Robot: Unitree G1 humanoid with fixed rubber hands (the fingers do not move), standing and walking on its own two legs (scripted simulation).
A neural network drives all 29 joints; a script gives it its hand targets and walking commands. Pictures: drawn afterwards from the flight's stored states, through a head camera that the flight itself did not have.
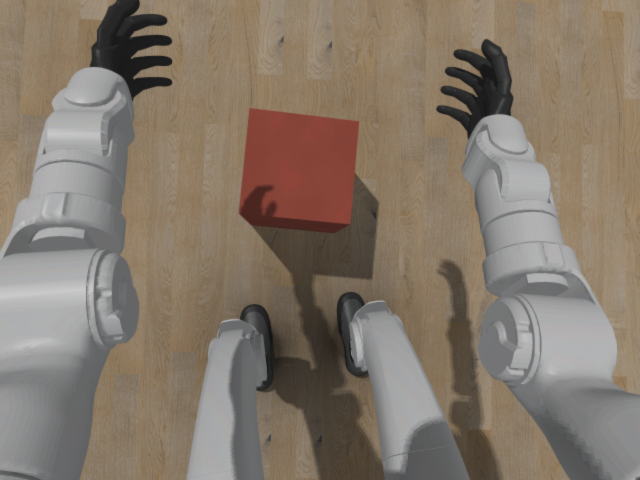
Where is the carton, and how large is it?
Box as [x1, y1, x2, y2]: [239, 108, 358, 232]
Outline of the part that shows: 249,108 239,213 250,224 335,232 349,224 358,121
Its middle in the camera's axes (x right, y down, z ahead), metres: -0.05 -0.14 +0.86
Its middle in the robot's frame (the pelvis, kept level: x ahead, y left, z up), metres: +0.51 -0.03 -0.52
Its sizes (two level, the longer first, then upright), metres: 0.210 0.200 0.250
